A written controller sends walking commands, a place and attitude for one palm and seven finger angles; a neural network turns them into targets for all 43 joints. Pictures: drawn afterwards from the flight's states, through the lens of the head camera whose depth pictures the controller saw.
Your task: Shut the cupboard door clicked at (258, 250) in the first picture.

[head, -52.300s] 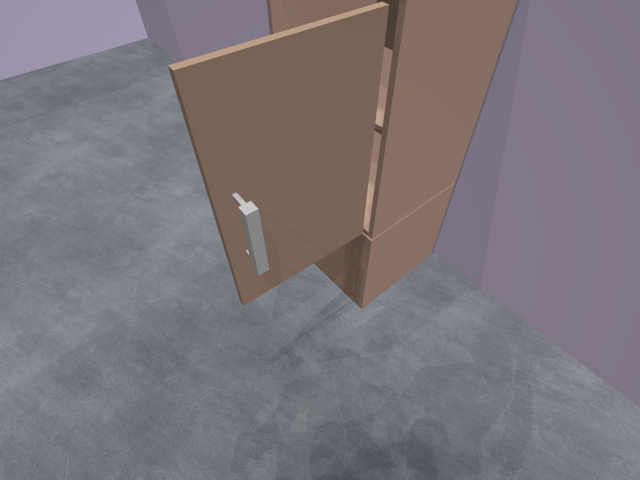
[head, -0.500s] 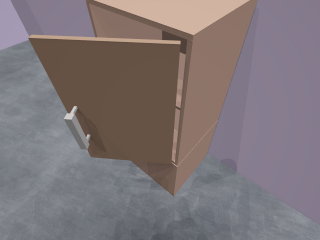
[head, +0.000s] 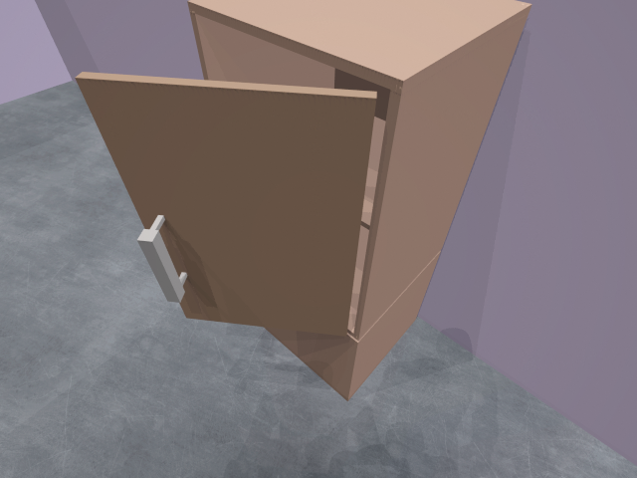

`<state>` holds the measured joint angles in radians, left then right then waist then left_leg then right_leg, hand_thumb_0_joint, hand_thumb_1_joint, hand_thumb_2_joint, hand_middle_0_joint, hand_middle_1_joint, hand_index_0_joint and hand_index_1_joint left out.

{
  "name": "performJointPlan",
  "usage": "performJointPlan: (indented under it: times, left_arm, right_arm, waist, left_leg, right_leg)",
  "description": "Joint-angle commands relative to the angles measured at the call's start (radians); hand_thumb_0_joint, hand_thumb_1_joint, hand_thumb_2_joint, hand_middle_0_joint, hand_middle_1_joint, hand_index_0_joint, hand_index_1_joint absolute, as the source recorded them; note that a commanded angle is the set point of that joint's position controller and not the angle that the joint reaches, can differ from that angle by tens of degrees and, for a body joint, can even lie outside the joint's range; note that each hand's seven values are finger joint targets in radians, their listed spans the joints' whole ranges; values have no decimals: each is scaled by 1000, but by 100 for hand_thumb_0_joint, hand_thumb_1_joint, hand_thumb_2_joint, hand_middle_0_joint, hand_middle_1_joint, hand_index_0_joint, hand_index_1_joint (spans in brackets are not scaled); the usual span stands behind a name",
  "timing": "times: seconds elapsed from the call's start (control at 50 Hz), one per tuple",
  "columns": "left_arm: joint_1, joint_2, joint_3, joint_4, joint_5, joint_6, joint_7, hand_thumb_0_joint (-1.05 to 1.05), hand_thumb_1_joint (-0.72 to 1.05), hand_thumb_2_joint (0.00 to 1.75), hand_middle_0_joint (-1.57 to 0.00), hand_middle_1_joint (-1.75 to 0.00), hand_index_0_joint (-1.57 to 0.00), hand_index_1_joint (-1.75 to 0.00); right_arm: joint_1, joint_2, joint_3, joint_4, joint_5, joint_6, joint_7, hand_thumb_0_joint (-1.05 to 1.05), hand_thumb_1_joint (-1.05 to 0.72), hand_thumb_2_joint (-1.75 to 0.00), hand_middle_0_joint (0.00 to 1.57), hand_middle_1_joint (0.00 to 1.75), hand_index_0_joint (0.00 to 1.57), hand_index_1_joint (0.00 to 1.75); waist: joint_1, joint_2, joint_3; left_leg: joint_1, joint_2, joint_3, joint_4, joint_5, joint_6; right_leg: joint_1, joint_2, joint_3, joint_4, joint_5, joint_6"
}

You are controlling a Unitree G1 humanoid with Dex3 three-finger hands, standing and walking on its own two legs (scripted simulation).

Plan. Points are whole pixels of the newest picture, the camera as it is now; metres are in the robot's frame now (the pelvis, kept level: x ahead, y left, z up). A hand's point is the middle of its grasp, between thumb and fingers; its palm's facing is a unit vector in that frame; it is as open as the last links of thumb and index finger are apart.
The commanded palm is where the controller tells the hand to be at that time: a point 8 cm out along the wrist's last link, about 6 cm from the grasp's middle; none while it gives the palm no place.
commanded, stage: look again from close up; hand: left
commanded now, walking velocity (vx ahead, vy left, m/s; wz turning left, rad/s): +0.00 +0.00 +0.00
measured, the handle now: (168, 259) +0.49 +0.31 -0.08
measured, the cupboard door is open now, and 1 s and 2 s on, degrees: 35 35 35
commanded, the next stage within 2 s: shuffle to correct the standing spot in 0.34 s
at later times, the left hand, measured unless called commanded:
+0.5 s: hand out of the picture +0.00 +0.26 -0.17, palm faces -0.01 -0.96 -0.26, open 7.4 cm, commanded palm none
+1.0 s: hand out of the picture +0.01 +0.27 -0.17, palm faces -0.06 -0.98 -0.20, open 7.4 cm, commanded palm none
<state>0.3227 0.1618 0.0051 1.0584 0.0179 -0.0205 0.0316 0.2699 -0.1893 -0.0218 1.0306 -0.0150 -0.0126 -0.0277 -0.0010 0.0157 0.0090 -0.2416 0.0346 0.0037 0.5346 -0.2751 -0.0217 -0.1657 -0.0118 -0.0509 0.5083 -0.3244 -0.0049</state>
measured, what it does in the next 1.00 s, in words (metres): lifts its right foot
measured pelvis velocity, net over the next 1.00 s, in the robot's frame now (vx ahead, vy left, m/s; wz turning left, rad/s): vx -0.01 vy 0.10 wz -0.10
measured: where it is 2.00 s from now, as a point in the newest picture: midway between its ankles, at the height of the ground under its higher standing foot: outside the picture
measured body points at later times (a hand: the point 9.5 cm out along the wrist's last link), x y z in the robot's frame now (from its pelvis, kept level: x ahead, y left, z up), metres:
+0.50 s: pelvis -0.03 +0.04 +0.01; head -0.04 +0.06 +0.46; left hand +0.00 +0.31 -0.15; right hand +0.03 -0.21 -0.13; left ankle +0.01 +0.13 -0.74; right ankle -0.03 -0.12 -0.73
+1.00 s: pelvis -0.01 +0.10 +0.00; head +0.00 +0.10 +0.45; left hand +0.01 +0.32 -0.16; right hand -0.06 -0.12 -0.15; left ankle +0.01 +0.13 -0.74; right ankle -0.03 -0.03 -0.70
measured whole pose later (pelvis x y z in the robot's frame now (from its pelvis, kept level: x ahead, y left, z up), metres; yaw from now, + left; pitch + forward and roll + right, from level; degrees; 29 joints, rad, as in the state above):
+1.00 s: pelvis -0.01 +0.10 +0.00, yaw -6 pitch -1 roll -1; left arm 0.32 0.15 0.03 1.03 0.03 0.05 0.04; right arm 0.37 -0.15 -0.01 1.05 -0.02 0.02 -0.01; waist -0.01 0.01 0.03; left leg -0.21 -0.07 0.15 0.45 -0.24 0.13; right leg -0.35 -0.08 -0.09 0.84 -0.47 -0.01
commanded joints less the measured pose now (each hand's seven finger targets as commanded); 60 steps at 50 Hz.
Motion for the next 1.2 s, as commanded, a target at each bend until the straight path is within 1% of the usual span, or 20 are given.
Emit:
performJointPlan:
  times: [0.0, 0.08, 0.24, 0.32, 0.42, 0.58, 0.7, 0.74, 0.76, 0.78, 0.8, 0.82, 0.84, 0.88, 0.94, 1.0, 1.06, 1.1, 1.12, 1.18]
  left_arm:
    - [31, 164, 26, -83, -2, -14, 14, 0, 90, 90, -20, -30, -20, -30]
    - [3, 187, 24, -106, 1, -5, 10, 0, 90, 90, -20, -30, -20, -30]
    - [-50, 227, 20, -116, 3, 7, -2, 0, 90, 90, -20, -30, -20, -30]
    - [-47, 228, 17, -104, 4, 10, -5, 0, 90, 90, -20, -30, -20, -30]
    - [-32, 218, 15, -83, 5, 11, -4, 0, 90, 90, -20, -30, -20, -30]
    - [34, 182, 19, -58, 12, 25, 7, 0, 90, 90, -20, -30, -20, -30]
    - [57, 204, 50, -65, 8, 29, 17, 0, 90, 90, -20, -30, -20, -30]
    - [31, 201, 61, -76, 9, 34, 20, 0, 90, 90, -20, -30, -20, -30]
    - [27, 188, 61, -80, 10, 37, 19, 0, 90, 90, -20, -30, -20, -30]
    - [28, 164, 62, -89, 13, 42, 18, 0, 90, 90, -20, -30, -20, -30]
    - [46, 120, 56, -89, 14, 47, 17, 0, 90, 90, -20, -30, -20, -30]
    - [49, 88, 48, -88, 17, 48, 19, 0, 90, 90, -20, -30, -20, -30]
    - [37, 80, 44, -88, 16, 48, 21, 0, 90, 90, -20, -30, -20, -30]
    - [25, 61, 42, -85, 12, 39, 13, 0, 90, 90, -20, -30, -20, -30]
    - [31, 22, 34, -81, 10, 40, 11, 0, 90, 90, -20, -30, -20, -30]
    - [33, 7, 30, -83, 8, 38, 15, 0, 90, 90, -20, -30, -20, -30]
    - [70, 7, 27, -62, 0, 29, 29, 0, 90, 90, -20, -30, -20, -30]
    - [78, 52, 26, -44, -5, 17, 38, 0, 90, 90, -20, -30, -20, -30]
    - [54, 59, 27, -47, -9, 16, 36, 0, 90, 90, -20, -30, -20, -30]
    - [29, 40, 24, -60, -9, 22, 40, 0, 90, 90, -20, -30, -20, -30]
  right_arm:
    - [3, -122, -24, -68, -1, -18, -5, 0, -90, -90, 20, 30, 20, 30]
    - [-51, -156, -25, -83, -2, -16, -1, 0, -90, -90, 20, 30, 20, 30]
    - [-112, -215, -21, -96, -3, -16, 11, 0, -90, -90, 20, 30, 20, 30]
    - [-113, -220, -21, -88, -3, -13, 16, 0, -90, -90, 20, 30, 20, 30]
    - [-99, -216, -19, -64, 0, -14, 18, 0, -90, -90, 20, 30, 20, 30]
    - [4, -155, -16, -28, -1, 22, 23, 0, -90, -90, 20, 30, 20, 30]
    - [70, -103, -22, -36, -6, 35, 27, 0, -90, -90, 20, 30, 20, 30]
    - [113, -92, -23, -37, -5, 33, 26, 0, -90, -90, 20, 30, 20, 30]
    - [136, -94, -24, -37, -5, 30, 26, 0, -90, -90, 20, 30, 20, 30]
    - [150, -108, -27, -35, -5, 26, 23, 0, -90, -90, 20, 30, 20, 30]
    - [168, -136, -32, -31, -7, 21, 19, 0, -90, -90, 20, 30, 20, 30]
    - [184, -152, -37, -30, -7, 20, 12, 0, -90, -90, 20, 30, 20, 30]
    - [172, -140, -32, -30, -7, 20, 8, 0, -90, -90, 20, 30, 20, 30]
    - [127, -112, -21, -41, -7, 14, 4, 0, -90, -90, 20, 30, 20, 30]
    - [117, -102, -17, -32, -13, 14, 4, 0, -90, -90, 20, 30, 20, 30]
    - [143, -79, -14, -8, -10, 8, -5, 0, -90, -90, 20, 30, 20, 30]
    - [133, -42, -4, 18, 3, -4, -15, 0, -90, -90, 20, 30, 20, 30]
    - [138, -10, 0, 23, 12, -8, -13, 0, -90, -90, 20, 30, 20, 30]
    - [125, -10, -2, 26, 8, -1, -12, 0, -90, -90, 20, 30, 20, 30]
    - [136, -19, -10, 46, 3, -1, -15, 0, -90, -90, 20, 30, 20, 30]
  waist:
    - [-2, -18, 6]
    - [6, 5, 27]
    - [8, 24, 38]
    - [11, 21, 31]
    - [13, 22, 21]
    - [9, -29, 83]
    - [-1, -140, 93]
    - [-17, -127, 92]
    - [-23, -81, 91]
    - [-25, 17, 94]
    - [-23, 160, 89]
    - [-25, 233, 89]
    - [-22, 180, 99]
    - [-2, 70, 81]
    - [1, 37, 57]
    - [1, 13, 42]
    - [36, -40, 19]
    - [17, -56, 36]
    - [4, -67, 47]
    - [-2, -64, 19]
  left_leg:
    - [37, 49, -32, -41, 320, 55]
    - [27, 58, -46, -70, 309, 60]
    - [-5, 68, -88, -171, 118, 61]
    - [-21, 72, -111, -220, 16, 60]
    - [-21, 77, -122, -256, -12, 59]
    - [-43, 35, -52, -207, -154, 42]
    - [-45, -23, 37, -12, -97, 28]
    - [-14, -19, 40, -11, -89, 27]
    - [2, -9, 19, -56, -90, 33]
    - [12, 35, -49, -135, -100, 51]
    - [30, 123, -174, -258, -150, 76]
    - [50, 189, -283, -365, -185, 110]
    - [49, 213, -306, -384, -157, 151]
    - [43, 221, -266, -345, -27, 219]
    - [42, 185, -173, -325, 74, 230]
    - [67, 182, -156, -292, 211, 212]
    - [33, 158, -117, -205, 362, 131]
    - [-47, 86, -67, -179, 316, 28]
    - [-5, 70, -50, -184, 316, 13]
    - [105, 112, -62, -187, 549, 27]
  right_leg:
    - [-23, -91, 98, -60, 386, -40]
    - [-33, -80, 95, -77, 291, -29]
    - [-31, -81, 84, -123, 118, -8]
    - [-15, -83, 75, -135, 95, -1]
    - [2, -89, 67, -139, 106, 4]
    - [-91, -109, 132, -182, -99, -18]
    - [-168, -213, 247, -227, -206, -79]
    - [-203, -215, 225, -179, -182, -83]
    - [-217, -187, 194, -123, -164, -74]
    - [-232, -127, 129, -28, -152, -50]
    - [-258, -49, 23, 128, -126, -18]
    - [-303, -9, -33, 285, -170, 1]
    - [-336, -40, -1, 413, -181, -4]
    - [-326, -80, -3, 454, -178, -8]
    - [-236, -76, -45, 334, -156, -8]
    - [-160, -58, -43, 174, -94, -7]
    - [4, -78, 9, -99, 128, -4]
    - [62, -197, 143, -88, 337, -74]
    - [-3, -199, 144, -58, 372, -92]
    - [-41, -117, 72, -18, 346, -49]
